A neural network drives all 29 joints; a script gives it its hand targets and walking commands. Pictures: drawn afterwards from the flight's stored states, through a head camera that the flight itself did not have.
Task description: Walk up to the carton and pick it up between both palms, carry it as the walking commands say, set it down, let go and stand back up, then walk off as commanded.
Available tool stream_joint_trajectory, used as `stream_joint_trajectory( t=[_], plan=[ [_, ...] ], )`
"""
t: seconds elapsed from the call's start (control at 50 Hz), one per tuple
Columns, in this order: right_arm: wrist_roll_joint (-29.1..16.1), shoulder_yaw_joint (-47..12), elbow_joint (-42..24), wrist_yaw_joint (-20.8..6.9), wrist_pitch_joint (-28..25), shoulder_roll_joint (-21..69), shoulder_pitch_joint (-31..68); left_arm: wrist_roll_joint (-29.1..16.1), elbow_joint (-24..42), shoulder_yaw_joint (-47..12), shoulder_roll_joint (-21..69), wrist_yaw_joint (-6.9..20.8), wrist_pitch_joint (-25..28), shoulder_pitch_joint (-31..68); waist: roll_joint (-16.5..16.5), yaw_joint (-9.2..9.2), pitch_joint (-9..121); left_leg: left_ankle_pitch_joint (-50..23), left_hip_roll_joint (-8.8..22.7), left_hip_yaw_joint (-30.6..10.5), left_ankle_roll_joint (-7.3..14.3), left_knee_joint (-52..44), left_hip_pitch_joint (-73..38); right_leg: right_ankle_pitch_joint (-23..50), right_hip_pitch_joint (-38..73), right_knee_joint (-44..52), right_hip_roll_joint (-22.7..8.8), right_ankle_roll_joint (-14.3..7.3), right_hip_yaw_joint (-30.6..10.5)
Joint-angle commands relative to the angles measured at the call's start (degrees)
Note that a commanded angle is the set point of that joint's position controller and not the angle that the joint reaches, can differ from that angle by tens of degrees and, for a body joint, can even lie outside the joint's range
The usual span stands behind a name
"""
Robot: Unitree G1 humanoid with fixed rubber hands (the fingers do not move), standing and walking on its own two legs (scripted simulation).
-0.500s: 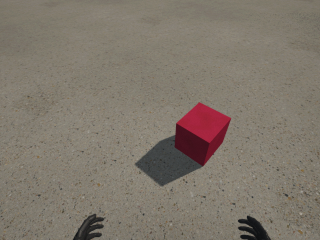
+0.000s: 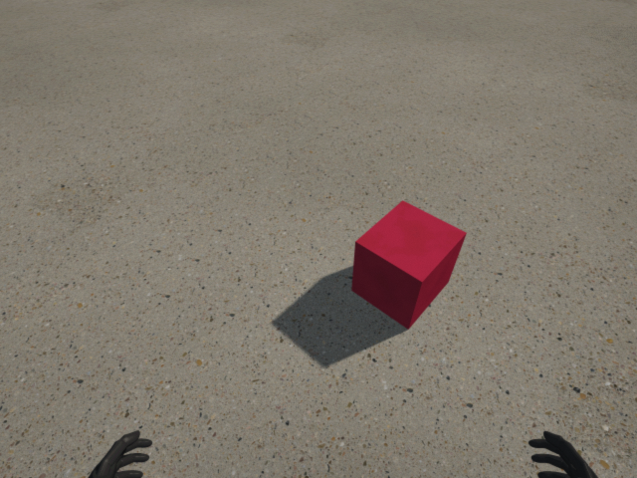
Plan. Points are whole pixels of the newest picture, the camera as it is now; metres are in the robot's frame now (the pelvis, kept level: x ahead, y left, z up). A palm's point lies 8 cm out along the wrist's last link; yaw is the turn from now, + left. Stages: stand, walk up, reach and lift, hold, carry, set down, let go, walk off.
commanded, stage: stand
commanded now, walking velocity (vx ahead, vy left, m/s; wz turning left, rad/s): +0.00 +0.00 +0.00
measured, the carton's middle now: (405, 263) +0.99 -0.27 -0.61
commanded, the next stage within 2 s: walk up in 1.62 s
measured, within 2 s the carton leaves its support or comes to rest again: neither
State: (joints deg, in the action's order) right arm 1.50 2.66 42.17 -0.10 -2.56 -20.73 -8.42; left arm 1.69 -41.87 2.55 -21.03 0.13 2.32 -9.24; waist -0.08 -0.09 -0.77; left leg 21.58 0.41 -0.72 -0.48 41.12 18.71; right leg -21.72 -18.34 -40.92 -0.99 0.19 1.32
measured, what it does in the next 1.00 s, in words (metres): stands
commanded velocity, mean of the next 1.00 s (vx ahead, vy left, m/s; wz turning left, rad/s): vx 0.00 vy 0.00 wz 0.00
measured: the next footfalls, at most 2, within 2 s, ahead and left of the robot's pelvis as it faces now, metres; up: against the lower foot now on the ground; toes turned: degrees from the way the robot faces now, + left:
none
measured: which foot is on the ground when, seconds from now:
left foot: down 0.00-1.00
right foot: down 0.00-1.00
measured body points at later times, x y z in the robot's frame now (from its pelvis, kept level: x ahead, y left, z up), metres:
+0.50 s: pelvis +0.00 +0.00 +0.02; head +0.00 -0.01 +0.47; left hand +0.14 +0.30 -0.08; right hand +0.13 -0.31 -0.08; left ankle +0.00 +0.13 -0.72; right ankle +0.00 -0.12 -0.72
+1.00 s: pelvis -0.01 +0.00 +0.03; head -0.01 +0.00 +0.48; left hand +0.11 +0.31 -0.08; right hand +0.11 -0.31 -0.08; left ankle +0.00 +0.13 -0.72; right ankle +0.00 -0.12 -0.72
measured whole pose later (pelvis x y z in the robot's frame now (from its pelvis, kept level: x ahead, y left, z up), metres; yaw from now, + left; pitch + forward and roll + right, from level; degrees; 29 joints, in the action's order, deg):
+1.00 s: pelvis -0.01 +0.00 +0.03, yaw +0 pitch -2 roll +0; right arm 1.1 0.9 57.5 -0.3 -1.5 -21.8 -6.6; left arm 0.7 -58.3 0.9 -21.9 0.3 1.6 -6.3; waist 0.0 -0.1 -1.4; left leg 11.0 0.7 -0.4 -0.7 21.5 8.1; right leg -11.2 -7.9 -21.6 -0.7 0.2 1.2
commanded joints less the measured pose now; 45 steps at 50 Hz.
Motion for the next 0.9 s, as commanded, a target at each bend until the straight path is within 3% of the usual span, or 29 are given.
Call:
stream_joint_trajectory(
  t=[0.0,0.72,0.88],
  plan=[
    [-0.1,2.0,-3.0,0.4,-1.0,-9.6,3.3,-0.2,3.6,2.4,-9.7,-0.3,1.1,3.3,0.1,-0.03,4.1,-11.3,4.4,-5.0,3.9,-7.8,-1.5,10.4,2.0,8.4,-4.8,-4.0,-5.5],
    [-0.4,0.2,10.1,0.1,0.0,-10.7,4.7,-0.9,-10.3,0.8,-10.8,0.0,0.2,6.5,0.9,0.02,2.2,-14.2,5.7,-4.9,2.3,-21.3,-9.9,12.5,8.9,22.2,-6.1,-2.1,-6.0],
    [-0.5,0.1,12.0,0.1,0.2,-11.0,4.8,-1.0,-12.6,0.4,-10.8,-0.1,0.2,6.1,-0.5,-0.01,1.7,-13.7,6.0,-5.0,2.1,-23.0,-10.3,12.6,9.5,23.7,-6.4,-2.0,-6.2]
  ],
)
